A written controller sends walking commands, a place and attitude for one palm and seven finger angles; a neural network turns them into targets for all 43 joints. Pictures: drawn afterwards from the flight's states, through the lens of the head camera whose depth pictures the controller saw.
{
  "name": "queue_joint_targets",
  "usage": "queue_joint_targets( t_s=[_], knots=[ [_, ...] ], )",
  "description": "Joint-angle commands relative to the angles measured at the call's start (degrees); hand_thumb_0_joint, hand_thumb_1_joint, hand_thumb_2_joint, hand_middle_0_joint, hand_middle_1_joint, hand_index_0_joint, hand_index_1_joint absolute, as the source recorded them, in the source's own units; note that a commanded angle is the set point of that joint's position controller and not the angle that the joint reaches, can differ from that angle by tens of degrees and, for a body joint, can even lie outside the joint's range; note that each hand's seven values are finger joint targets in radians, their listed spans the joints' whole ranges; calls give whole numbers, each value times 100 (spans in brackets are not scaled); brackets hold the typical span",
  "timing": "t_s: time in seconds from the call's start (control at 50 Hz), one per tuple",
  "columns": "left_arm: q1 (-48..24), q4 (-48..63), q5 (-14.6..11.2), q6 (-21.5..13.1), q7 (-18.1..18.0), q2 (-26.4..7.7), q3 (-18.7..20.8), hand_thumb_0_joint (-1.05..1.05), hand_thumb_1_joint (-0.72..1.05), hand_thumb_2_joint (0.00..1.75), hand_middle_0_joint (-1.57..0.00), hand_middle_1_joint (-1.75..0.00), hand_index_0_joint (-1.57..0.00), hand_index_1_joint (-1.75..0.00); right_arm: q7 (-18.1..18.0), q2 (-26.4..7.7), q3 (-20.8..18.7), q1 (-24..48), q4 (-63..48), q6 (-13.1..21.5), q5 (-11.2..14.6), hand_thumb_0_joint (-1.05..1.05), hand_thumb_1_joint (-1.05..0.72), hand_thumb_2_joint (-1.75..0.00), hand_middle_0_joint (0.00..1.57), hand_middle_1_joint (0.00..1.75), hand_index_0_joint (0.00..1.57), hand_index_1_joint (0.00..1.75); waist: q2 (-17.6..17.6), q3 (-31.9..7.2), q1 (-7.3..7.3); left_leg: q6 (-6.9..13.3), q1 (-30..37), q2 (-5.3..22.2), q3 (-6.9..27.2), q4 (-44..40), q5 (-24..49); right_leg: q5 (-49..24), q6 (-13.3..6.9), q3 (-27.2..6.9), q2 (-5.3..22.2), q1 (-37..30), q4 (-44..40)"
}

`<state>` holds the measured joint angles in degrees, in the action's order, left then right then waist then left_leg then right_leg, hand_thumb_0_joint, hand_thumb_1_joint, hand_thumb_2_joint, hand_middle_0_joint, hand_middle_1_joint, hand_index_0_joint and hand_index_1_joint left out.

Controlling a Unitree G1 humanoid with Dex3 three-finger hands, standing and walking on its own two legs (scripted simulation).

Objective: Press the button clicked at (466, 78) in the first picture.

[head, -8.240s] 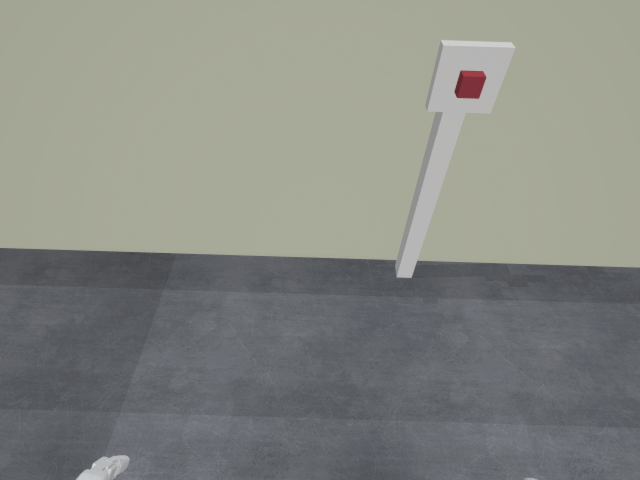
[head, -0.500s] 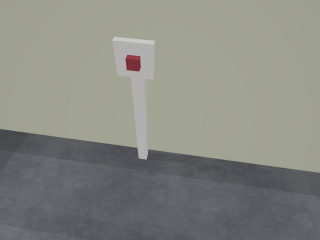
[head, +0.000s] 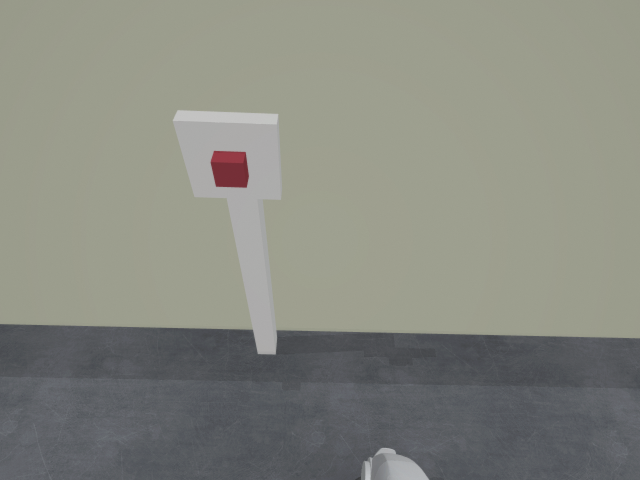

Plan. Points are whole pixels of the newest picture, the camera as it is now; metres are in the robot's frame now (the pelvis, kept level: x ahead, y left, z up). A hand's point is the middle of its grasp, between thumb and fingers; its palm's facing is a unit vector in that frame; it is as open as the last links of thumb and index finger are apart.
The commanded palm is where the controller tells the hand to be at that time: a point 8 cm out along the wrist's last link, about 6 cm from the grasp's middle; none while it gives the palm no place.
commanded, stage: come to a stop and stand still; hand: left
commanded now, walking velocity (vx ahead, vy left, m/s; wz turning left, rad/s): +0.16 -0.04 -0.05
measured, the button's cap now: (230, 168) +0.57 +0.16 +0.06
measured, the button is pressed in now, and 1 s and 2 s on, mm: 0 0 0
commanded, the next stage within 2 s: look again from close up in 1.52 s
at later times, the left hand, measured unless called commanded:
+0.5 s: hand out of the picture +0.14 +0.21 -0.17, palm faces +0.05 -0.97 -0.24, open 7.3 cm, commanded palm none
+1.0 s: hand out of the picture +0.07 +0.21 -0.16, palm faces -0.04 -0.98 -0.22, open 7.4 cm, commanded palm none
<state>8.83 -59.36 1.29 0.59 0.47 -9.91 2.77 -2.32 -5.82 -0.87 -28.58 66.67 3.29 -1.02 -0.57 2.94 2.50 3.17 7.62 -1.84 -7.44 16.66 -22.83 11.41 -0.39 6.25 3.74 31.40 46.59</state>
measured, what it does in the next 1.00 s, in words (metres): steps on the spot: right foot, then left foot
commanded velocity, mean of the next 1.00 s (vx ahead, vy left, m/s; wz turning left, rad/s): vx -0.08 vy -0.05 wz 0.00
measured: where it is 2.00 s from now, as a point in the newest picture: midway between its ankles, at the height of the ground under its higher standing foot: outside the picture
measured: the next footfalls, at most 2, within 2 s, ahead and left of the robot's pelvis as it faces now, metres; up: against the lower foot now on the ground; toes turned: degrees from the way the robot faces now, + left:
right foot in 0.10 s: +0.18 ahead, -0.11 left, +0.00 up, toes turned -7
left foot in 0.54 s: +0.10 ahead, +0.13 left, +0.00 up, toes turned +1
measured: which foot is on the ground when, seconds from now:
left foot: down 0.00-0.08, up 0.10-0.52, down 0.54-1.00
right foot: up 0.00-0.08, down 0.10-0.54, up 0.56-1.00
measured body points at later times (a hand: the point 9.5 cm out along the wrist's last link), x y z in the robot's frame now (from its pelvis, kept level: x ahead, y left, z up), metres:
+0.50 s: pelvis +0.07 +0.02 +0.00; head +0.12 +0.02 +0.44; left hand +0.13 +0.26 -0.15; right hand +0.17 -0.23 -0.15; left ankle +0.09 +0.14 -0.71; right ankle +0.14 -0.10 -0.73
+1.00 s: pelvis +0.04 +0.02 +0.01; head +0.05 +0.02 +0.46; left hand +0.07 +0.26 -0.14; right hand +0.02 -0.22 -0.14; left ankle +0.08 +0.14 -0.73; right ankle -0.02 -0.13 -0.71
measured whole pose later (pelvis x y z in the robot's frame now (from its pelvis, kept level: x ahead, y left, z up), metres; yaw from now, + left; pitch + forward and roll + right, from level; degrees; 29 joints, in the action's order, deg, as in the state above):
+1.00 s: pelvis +0.04 +0.02 +0.01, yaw -3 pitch +0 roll -1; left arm 14.8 -62.0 1.0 3.2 -0.4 -11.9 3.1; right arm -1.9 -9.1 -2.8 -17.1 61.2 -0.7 -1.3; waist 0.1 0.8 2.3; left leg -0.4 -14.4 3.7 -3.4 22.7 -8.4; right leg 23.2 2.3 1.2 2.2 12.3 35.3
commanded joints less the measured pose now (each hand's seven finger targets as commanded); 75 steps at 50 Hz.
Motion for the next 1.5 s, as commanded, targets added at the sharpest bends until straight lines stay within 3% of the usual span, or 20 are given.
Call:
queue_joint_targets(
  t_s=[0.0, 0.04, 0.06, 0.08, 0.1, 0.18, 0.44, 0.5, 0.52, 0.54, 0.56, 0.7, 0.94, 0.98, 1.04, 1.06, 1.08, 1.16, 1.3, 1.48],
  knots=[
    [285, 279, -24, -217, -37, -190, -3, 0, 90, 90, -20, -30, -20, -30, -84, -1011, -163, -310, -79, 59, -5, 0, -90, -90, 20, 30, 20, 30, 788, 348, -347, 280, -539, 1659, 458, 927, 6938, 137, -276, 326, -427, -881, -833],
    [1388, -46, 6, -331, -69, -470, 93, 0, 90, 90, -20, -30, -20, -30, -56, -1048, -195, -178, -140, 55, 57, 0, -90, -90, 20, 30, 20, 30, 426, -304, -841, 69, -1214, 1386, 378, 2352, 6135, -777, -385, 209, -413, -2640, -1690],
    [2050, -239, 39, -420, -128, -886, 200, 0, 90, 90, -20, -30, -20, -30, -5, -863, -196, -222, -220, 70, 129, 0, -90, -90, 20, 30, 20, 30, -239, -867, -1062, -134, -2354, 881, 153, 3873, 4128, -2546, -881, -1023, 715, -3944, -1591],
    [2313, -320, -53, -466, -163, -1225, 266, 0, 90, 90, -20, -30, -20, -30, -21, -604, -177, -476, -304, 75, 188, 0, -90, -90, 20, 30, 20, 30, -910, -1472, -827, -354, -3315, 54, 154, 5683, -1010, -5120, -1705, -2947, 2319, -4619, -2008],
    [1895, -178, -124, -419, -222, -1117, 188, 0, 90, 90, -20, -30, -20, -30, -68, -662, -177, -252, -328, -5, 193, 0, -90, -90, 20, 30, 20, 30, -205, -1251, -727, -266, -3035, 325, 935, 5804, -1179, -5346, -1889, -2532, 2335, -3749, -2286],
    [243, 247, -32, -280, -352, -508, -28, 0, 90, 90, -20, -30, -20, -30, -15, -175, -128, 25, -321, -416, 134, 0, -90, -90, 20, 30, 20, 30, 82, 92, -21, -345, -2340, 682, 978, 4602, -583, -3952, -1208, -1017, 1541, -758, -2745],
    [117, 652, 80, 21, -298, -952, 249, 0, 90, 90, -20, -30, -20, -30, 115, -622, -336, 1159, -1071, -537, 75, 0, -90, -90, 20, 30, 20, 30, -1143, -676, -203, -594, -2572, 359, 620, 2945, -30, -2494, -1000, -979, 1188, -1708, -2216],
    [292, 642, -16, 93, -272, -724, 203, 0, 90, 90, -20, -30, -20, -30, 118, -871, -343, 856, -984, -378, 48, 0, -90, -90, 20, 30, 20, 30, -177, -876, -29, -503, -1256, 654, 848, 762, 1492, -641, -385, -756, 665, -1115, -1277],
    [618, 683, -76, 128, -249, -370, 129, 0, 90, 90, -20, -30, -20, -30, 101, -1381, -413, 1006, -1129, -308, -25, 0, -90, -90, 20, 30, 20, 30, 1618, -742, -137, -139, -1341, 2025, 2478, 81, 2463, 1346, 50, -320, -88, -371, -459],
    [604, 700, -44, 166, -266, -450, 103, 0, 90, 90, -20, -30, -20, -30, 64, -1611, -429, 1303, -1319, -341, -37, 0, -90, -90, 20, 30, 20, 30, 1807, -459, -154, 272, -2149, 2572, 2915, -112, 2970, 2189, 134, -657, -304, -564, 440],
    [529, 701, -20, 203, -247, -561, 167, 0, 90, 90, -20, -30, -20, -30, 6, -1592, -396, 1526, -1412, -337, -82, 0, -90, -90, 20, 30, 20, 30, 1252, -193, -200, 549, -2661, 2632, 2742, -219, 2651, 1988, 132, -985, -218, -682, 1040],
    [882, 234, 18, 216, -86, -655, 256, 0, 90, 90, -20, -30, -20, -30, -102, -1250, -314, 1435, -1210, -259, -39, 0, -90, -90, 20, 30, 20, 30, 876, -379, -214, 197, -1533, 1743, 1679, -252, 1780, 756, 374, -1058, -302, -140, 1810],
    [755, 2, -73, 96, -86, -234, -12, 0, 90, 90, -20, -30, -20, -30, 17, -1361, -396, 896, -691, -323, -52, 0, -90, -90, 20, 30, 20, 30, 1254, -314, -58, 288, -1725, 1612, 1753, -246, 1194, 1188, 247, -291, -271, -1696, -1562],
    [1259, -239, -70, 30, -131, -277, -21, 0, 90, 90, -20, -30, -20, -30, 33, -1204, -372, 955, -621, -339, 4, 0, -90, -90, 20, 30, 20, 30, 882, -391, -285, -40, -2168, 1275, 1351, 61, 896, 123, 204, -204, -234, -2581, -2760],
    [930, -226, -60, -70, -228, -882, -3, 0, 90, 90, -20, -30, -20, -30, 107, -509, -152, 1063, -672, -379, 41, 0, -90, -90, 20, 30, 20, 30, -769, 133, -215, -521, -2801, 586, 532, 994, 212, 1271, -397, -1654, 1227, -2030, -3767],
    [780, -160, -50, -64, -226, -876, -36, 0, 90, 90, -20, -30, -20, -30, 143, -490, -145, 1029, -651, -377, 9, 0, -90, -90, 20, 30, 20, 30, -535, 176, -180, -486, -2487, 574, 582, 1103, 350, 1546, -459, -1549, 1210, -1607, -3758],
    [764, -203, -58, -118, -238, -793, -18, 0, 90, 90, -20, -30, -20, -30, 127, -502, -149, 1061, -570, -426, -44, 0, -90, -90, 20, 30, 20, 30, -1436, 472, -265, -484, -2621, 611, 576, 1299, 456, 1408, -469, -1590, 967, -1407, -3855],
    [856, -331, -96, -166, -265, -351, -143, 0, 90, 90, -20, -30, -20, -30, 75, -496, -111, 578, -239, -389, -16, 0, -90, -90, 20, 30, 20, 30, -856, 545, -129, -481, -2337, 689, 614, 1199, 1073, -342, -455, -1047, 693, -1686, -3255],
    [1048, -443, -124, -131, -270, -273, -152, 0, 90, 90, -20, -30, -20, -30, 16, -492, -66, 533, -47, -353, 24, 0, -90, -90, 20, 30, 20, 30, 74, 517, -161, -488, -1733, 832, 684, 707, 1884, 124, -178, -879, 306, -1508, -3130],
    [1306, -552, -98, -173, -280, -151, -156, 0, 90, 90, -20, -30, -20, -30, -21, -467, -88, 691, -82, -319, 43, 0, -90, -90, 20, 30, 20, 30, 22, 194, -177, -479, -1605, 832, 651, 679, 1893, -326, -160, -864, 268, -1814, -3065]
  ],
)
